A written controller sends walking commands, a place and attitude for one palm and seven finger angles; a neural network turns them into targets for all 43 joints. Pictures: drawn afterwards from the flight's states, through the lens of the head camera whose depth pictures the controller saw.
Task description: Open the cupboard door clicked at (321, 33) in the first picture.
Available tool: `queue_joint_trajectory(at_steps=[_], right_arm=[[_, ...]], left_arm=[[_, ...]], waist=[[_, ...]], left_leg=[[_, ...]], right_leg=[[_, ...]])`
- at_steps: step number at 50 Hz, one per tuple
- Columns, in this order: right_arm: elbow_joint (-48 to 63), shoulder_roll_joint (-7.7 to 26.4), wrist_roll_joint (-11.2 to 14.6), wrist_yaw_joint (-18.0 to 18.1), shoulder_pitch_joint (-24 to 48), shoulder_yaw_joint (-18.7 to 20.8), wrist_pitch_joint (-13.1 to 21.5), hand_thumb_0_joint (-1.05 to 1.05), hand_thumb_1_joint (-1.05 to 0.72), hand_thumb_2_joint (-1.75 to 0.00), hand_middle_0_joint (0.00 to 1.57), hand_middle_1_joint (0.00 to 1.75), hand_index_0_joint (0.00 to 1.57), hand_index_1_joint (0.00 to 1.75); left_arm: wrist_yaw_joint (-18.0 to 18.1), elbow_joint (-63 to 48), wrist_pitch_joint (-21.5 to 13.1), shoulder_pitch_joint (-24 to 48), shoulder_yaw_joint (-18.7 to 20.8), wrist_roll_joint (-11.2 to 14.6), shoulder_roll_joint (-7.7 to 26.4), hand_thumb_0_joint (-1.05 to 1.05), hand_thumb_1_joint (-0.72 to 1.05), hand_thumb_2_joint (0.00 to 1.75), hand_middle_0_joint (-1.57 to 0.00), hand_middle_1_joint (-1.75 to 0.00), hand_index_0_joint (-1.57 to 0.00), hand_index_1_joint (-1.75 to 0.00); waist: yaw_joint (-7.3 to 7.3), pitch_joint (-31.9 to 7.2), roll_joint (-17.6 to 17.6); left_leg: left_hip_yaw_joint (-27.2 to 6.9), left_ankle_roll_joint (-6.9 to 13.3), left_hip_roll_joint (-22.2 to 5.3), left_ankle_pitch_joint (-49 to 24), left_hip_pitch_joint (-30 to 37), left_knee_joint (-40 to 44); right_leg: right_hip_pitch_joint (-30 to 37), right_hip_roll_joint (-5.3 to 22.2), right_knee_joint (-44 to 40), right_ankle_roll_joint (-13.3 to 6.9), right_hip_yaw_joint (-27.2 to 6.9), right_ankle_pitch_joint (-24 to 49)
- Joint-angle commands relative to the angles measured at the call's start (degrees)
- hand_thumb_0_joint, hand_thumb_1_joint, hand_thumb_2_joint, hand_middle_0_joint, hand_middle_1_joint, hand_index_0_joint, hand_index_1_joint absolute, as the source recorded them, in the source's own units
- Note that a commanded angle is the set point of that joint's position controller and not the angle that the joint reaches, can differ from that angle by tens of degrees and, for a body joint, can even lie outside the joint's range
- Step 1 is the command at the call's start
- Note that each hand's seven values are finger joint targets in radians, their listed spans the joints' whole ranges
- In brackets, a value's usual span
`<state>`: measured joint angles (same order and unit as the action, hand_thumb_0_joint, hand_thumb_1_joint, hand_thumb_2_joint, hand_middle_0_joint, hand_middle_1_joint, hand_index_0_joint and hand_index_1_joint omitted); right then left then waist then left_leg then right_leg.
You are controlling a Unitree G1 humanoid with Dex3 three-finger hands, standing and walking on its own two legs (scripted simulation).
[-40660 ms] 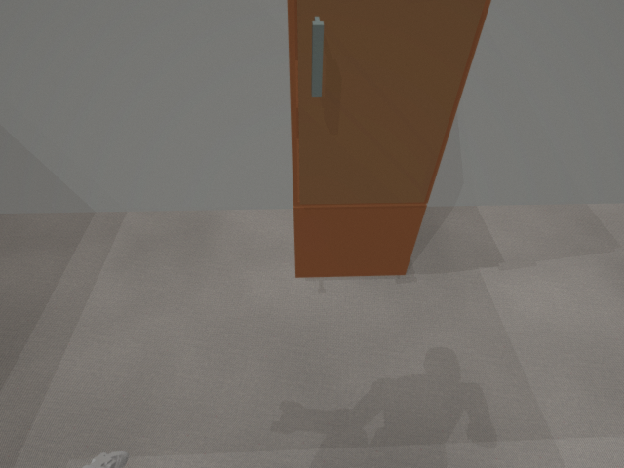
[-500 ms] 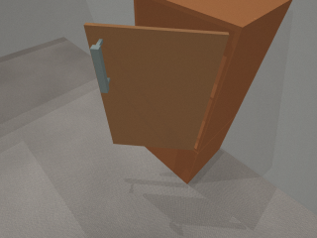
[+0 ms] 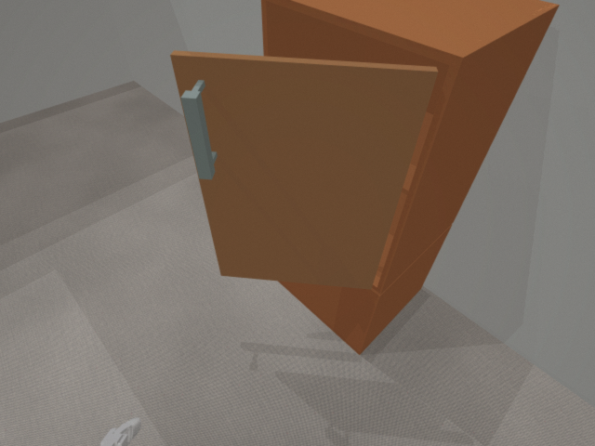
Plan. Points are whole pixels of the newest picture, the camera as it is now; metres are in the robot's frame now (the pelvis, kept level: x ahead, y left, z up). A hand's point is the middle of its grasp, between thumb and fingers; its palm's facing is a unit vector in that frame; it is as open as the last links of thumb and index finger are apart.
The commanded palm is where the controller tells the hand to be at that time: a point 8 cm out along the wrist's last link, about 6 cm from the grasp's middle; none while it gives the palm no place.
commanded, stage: raise the hand with hooked fingers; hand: left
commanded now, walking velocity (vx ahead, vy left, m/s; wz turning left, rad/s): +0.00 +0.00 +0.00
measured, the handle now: (203, 131) +0.57 +0.20 +0.13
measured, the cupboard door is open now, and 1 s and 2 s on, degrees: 40 40 40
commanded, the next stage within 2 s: move the hooked fingers beside the handle in 1.98 s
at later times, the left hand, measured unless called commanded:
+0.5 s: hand (142, 397) +0.17 +0.20 +0.03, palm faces +0.09 -0.99 -0.11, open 9.8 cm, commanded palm +0.15 +0.25 +0.02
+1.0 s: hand (124, 330) +0.24 +0.23 +0.07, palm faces -0.04 -1.00 -0.08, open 12.7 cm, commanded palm +0.21 +0.29 +0.09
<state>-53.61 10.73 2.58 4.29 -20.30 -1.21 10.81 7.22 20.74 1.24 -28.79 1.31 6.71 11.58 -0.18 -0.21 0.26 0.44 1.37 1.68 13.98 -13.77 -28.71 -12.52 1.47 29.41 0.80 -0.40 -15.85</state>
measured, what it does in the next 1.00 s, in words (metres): stands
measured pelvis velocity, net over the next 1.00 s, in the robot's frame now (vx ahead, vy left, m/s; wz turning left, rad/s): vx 0.00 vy -0.01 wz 0.02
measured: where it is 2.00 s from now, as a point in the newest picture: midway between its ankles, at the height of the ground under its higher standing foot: outside the picture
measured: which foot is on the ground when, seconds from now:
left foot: down 0.00-1.00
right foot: down 0.00-1.00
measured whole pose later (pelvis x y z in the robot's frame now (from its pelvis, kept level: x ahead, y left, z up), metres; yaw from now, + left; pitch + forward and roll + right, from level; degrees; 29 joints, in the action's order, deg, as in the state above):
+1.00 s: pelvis +0.00 -0.01 -0.03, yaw +1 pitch +4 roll -2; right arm -33.5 16.0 3.3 6.3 -15.5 -1.4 15.4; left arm -24.4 0.9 -8.4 -13.5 18.2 20.1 21.4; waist 0.4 -3.8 -1.6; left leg -1.9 0.8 0.2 21.9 -27.8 -45.3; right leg -24.2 -0.1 42.3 0.4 2.0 -22.4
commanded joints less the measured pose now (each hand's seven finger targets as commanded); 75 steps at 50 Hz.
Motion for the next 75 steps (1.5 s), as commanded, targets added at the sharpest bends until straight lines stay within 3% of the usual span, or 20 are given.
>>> queue_joint_trajectory(at_steps=[1,3,5,7,9,12,16,20,23,28,32,36,40,47,51,57,61,66,72,75], right_arm=[[16.35,10.45,0.52,1.22,11.19,2.73,9.42,0.0,-0.9,-0.9,0.2,0.3,0.2,0.3],[18.22,10.71,-0.86,0.04,10.22,3.92,9.19,0.0,-0.9,-0.9,0.2,0.3,0.2,0.3],[21.52,10.3,-1.6,-1.53,11.56,4.96,8.9,0.0,-0.9,-0.9,0.2,0.3,0.2,0.3],[25.12,11.09,-1.46,-3.72,12.64,6.48,7.61,0.0,-0.9,-0.9,0.2,0.3,0.2,0.3],[29.57,11.87,-1.22,-4.42,15.14,6.72,6.59,0.0,-0.9,-0.9,0.2,0.3,0.2,0.3],[33.48,10.57,-0.97,-3.52,14.58,6.52,4.74,0.0,-0.9,-0.9,0.2,0.3,0.2,0.3],[34.13,8.21,-1.05,-2.33,11.32,5.64,4.32,0.0,-0.9,-0.9,0.2,0.3,0.2,0.3],[29.81,9.36,-1.33,-1.23,8.67,4.48,5.41,0.0,-0.9,-0.9,0.2,0.3,0.2,0.3],[28.12,11.08,-0.28,0.11,8.51,3.8,6.34,0.0,-0.9,-0.9,0.2,0.3,0.2,0.3],[30.74,11.54,1.01,1.16,10.58,3.88,5.38,0.0,-0.9,-0.9,0.2,0.3,0.2,0.3],[32.56,9.18,0.34,1.18,12.63,2.86,5.26,0.0,-0.9,-0.9,0.2,0.3,0.2,0.3],[31.0,9.0,0.25,0.37,10.28,3.06,6.66,0.0,-0.9,-0.9,0.2,0.3,0.2,0.3],[29.6,11.15,0.68,0.51,8.2,3.15,7.71,0.0,-0.9,-0.9,0.2,0.3,0.2,0.3],[29.52,11.94,0.95,2.57,9.69,2.28,8.02,0.0,-0.9,-0.9,0.2,0.3,0.2,0.3],[28.84,11.1,1.01,2.6,10.16,1.46,8.33,0.0,-0.9,-0.9,0.2,0.3,0.2,0.3],[28.89,12.15,2.06,2.78,10.04,0.82,7.14,0.0,-0.9,-0.9,0.2,0.3,0.2,0.3],[29.97,12.19,1.96,3.17,11.05,0.44,6.66,0.0,-0.9,-0.9,0.2,0.3,0.2,0.3],[29.44,11.22,1.18,3.44,11.52,-0.29,7.08,0.0,-0.9,-0.9,0.2,0.3,0.2,0.3],[27.08,11.99,2.11,3.67,10.6,-0.35,5.96,0.0,-0.9,-0.9,0.2,0.3,0.2,0.3],[27.9,12.52,2.53,3.6,10.62,-0.15,5.35,0.0,-0.9,-0.9,0.2,0.3,0.2,0.3]], left_arm=[[-1.0,-28.37,-10.94,10.81,-2.86,3.32,-1.27,0.0,0.74,0.83,-0.21,-0.4,-0.21,-0.4],[-4.26,-18.42,-15.86,6.15,0.18,3.24,-1.57,0.0,0.69,0.81,-0.22,-0.43,-0.22,-0.43],[-10.85,-10.84,-22.63,-6.23,2.09,5.15,-3.26,0.0,0.64,0.79,-0.22,-0.47,-0.22,-0.47],[-18.68,-8.19,-28.4,-12.95,8.53,6.71,2.0,0.0,0.6,0.77,-0.22,-0.5,-0.22,-0.5],[-25.89,-11.44,-31.36,-9.17,11.69,7.41,7.26,0.0,0.55,0.75,-0.22,-0.53,-0.22,-0.53],[-26.97,-24.49,-29.51,-4.43,18.93,8.69,13.66,0.0,0.48,0.72,-0.23,-0.57,-0.23,-0.57],[-22.68,-45.56,-31.33,4.99,18.39,12.02,11.34,0.0,0.39,0.68,-0.24,-0.63,-0.24,-0.63],[-24.39,-45.93,-35.33,13.26,10.76,11.13,8.93,0.0,0.29,0.64,-0.24,-0.69,-0.24,-0.69],[-30.23,-36.02,-31.76,16.15,10.35,11.81,11.04,0.0,0.22,0.61,-0.25,-0.74,-0.25,-0.74],[-35.91,-26.93,-16.62,8.53,21.33,14.16,18.43,0.0,0.11,0.56,-0.26,-0.81,-0.26,-0.81],[-32.2,-32.93,-14.29,8.78,30.62,19.49,21.24,0.0,0.01,0.52,-0.26,-0.87,-0.26,-0.87],[-28.34,-36.2,-18.29,10.05,24.96,18.65,14.74,0.0,-0.08,0.48,-0.27,-0.93,-0.27,-0.93],[-30.26,-31.89,-17.18,14.68,19.39,15.28,14.59,0.0,-0.17,0.44,-0.28,-0.99,-0.28,-0.99],[-30.8,-36.31,-14.41,28.63,27.45,15.79,25.96,0.0,-0.34,0.37,-0.29,-1.1,-0.29,-1.1],[-29.54,-33.52,-14.67,30.53,28.3,16.94,24.19,0.0,-0.43,0.33,-0.29,-1.15,-0.29,-1.15],[-33.6,-20.53,-4.71,34.27,22.92,15.05,22.1,0.0,-0.5,0.3,-0.3,-1.2,-0.3,-1.2],[-34.39,-23.73,-2.18,43.1,25.24,14.24,26.89,0.0,-0.5,0.3,-0.3,-1.2,-0.3,-1.2],[-33.49,-28.18,-6.42,49.69,31.86,15.21,32.71,0.0,-0.5,0.3,-0.3,-1.2,-0.3,-1.2],[-36.21,-13.15,-1.54,51.49,28.65,14.8,30.61,0.0,-0.5,0.3,-0.3,-1.2,-0.3,-1.2],[-37.8,-10.28,2.18,53.65,26.43,13.85,30.62,0.0,-0.5,0.3,-0.3,-1.2,-0.3,-1.2]], waist=[[-3.44,3.71,0.48],[-2.45,4.6,10.51],[1.3,3.22,18.05],[4.1,-0.03,12.38],[3.37,-3.47,7.96],[5.76,-12.57,-2.66],[2.32,-19.65,-12.15],[-4.08,-12.59,-9.15],[-5.68,-7.41,-3.56],[0.98,-17.88,0.14],[4.87,-20.97,2.11],[2.51,-15.53,-0.97],[-0.06,-11.21,-3.46],[1.52,-13.58,-5.55],[1.85,-12.61,-7.92],[1.34,-4.94,-5.75],[1.27,-8.72,-4.3],[2.12,-15.41,-6.52],[1.49,-7.09,-4.88],[1.25,-7.89,-5.32]], left_leg=[[-4.28,-0.77,-2.62,12.13,-5.78,3.31],[-3.56,-1.29,-1.56,10.7,-11.44,-2.52],[-2.09,-1.93,-1.16,9.52,-18.2,-8.13],[-0.29,-2.66,0.02,5.34,-19.49,-12.25],[1.09,-2.27,0.84,3.33,-21.04,-15.83],[1.72,-1.2,0.88,-0.27,-20.89,-17.7],[-0.1,-0.4,-0.76,-7.79,-13.06,-20.54],[-2.54,0.35,-1.81,-3.86,-15.07,-23.73],[-3.54,0.58,-1.91,2.34,-19.45,-23.64],[-1.96,0.77,-0.87,-2.79,-17.76,-19.81],[-2.88,-0.01,-0.98,-8.69,-15.71,-17.15],[-2.24,-0.28,-1.33,-9.02,-11.95,-14.1],[-2.34,0.12,-1.67,-5.12,-10.51,-12.43],[-3.52,0.31,-1.91,-3.01,-5.48,-8.08],[-3.73,-0.27,-1.96,-4.64,-2.6,-6.1],[-3.95,-0.22,-2.03,-0.98,-3.86,-2.81],[-4.53,0.25,-1.86,-0.82,-1.12,-1.79],[-4.29,-0.07,-1.72,-7.77,5.07,-1.58],[-3.55,-0.03,-1.49,-5.48,1.8,0.15],[-3.54,0.21,-1.23,-5.98,2.08,0.34]], right_leg=[[-11.51,-1.34,-0.78,-1.47,5.59,-8.57],[-17.56,-1.84,1.88,-1.29,6.2,-12.68],[-21.66,-2.1,6.28,-1.47,6.43,-15.38],[-19.59,-1.95,9.75,-2.82,4.94,-10.9],[-18.31,-1.29,12.89,-3.15,3.68,-5.5],[-15.76,-1.38,17.14,-2.91,1.98,0.33],[-16.84,-2.4,18.16,-2.6,1.85,8.88],[-25.22,-3.12,17.7,-1.97,1.67,5.38],[-25.78,-3.18,14.42,-1.59,0.12,-1.01],[-12.76,-0.68,10.43,-0.39,-2.44,3.48],[-5.27,-0.95,11.93,0.06,-0.3,15.84],[-11.43,-2.57,11.75,-0.62,3.39,13.55],[-15.28,-2.76,9.7,-1.08,3.6,6.37],[-9.94,-2.73,6.37,-1.87,3.45,1.42],[-8.75,-3.15,5.56,-2.13,4.65,3.74],[-9.0,-3.03,1.93,-2.0,4.3,2.3],[-7.63,-2.98,0.99,-1.83,4.17,1.57],[-3.25,-3.31,0.38,-2.33,4.01,7.35],[-4.28,-2.96,-2.52,-2.24,3.69,7.05],[-4.74,-2.57,-2.62,-2.08,3.63,7.58]])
